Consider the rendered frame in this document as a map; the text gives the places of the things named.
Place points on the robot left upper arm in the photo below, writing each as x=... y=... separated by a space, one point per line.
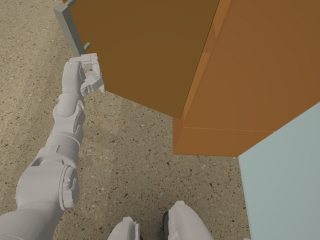
x=44 y=194

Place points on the right robot shin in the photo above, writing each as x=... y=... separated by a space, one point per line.
x=172 y=236

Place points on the handle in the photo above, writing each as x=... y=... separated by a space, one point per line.
x=67 y=24

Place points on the robot left forearm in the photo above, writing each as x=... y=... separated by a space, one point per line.
x=64 y=142

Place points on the cupboard door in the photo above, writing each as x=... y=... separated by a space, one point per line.
x=148 y=50

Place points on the right robot thigh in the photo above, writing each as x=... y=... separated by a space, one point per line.
x=184 y=221

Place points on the robot left hand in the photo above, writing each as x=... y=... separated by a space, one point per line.
x=74 y=80

